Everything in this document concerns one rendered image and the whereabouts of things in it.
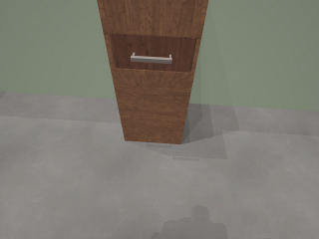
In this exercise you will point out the drawer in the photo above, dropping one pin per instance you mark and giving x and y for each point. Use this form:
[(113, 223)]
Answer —
[(180, 48)]

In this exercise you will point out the cabinet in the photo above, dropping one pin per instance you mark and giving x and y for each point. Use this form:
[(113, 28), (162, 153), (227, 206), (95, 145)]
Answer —
[(153, 104)]

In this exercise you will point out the handle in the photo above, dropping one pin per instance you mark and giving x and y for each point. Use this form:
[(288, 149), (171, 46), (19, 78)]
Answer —
[(146, 59)]

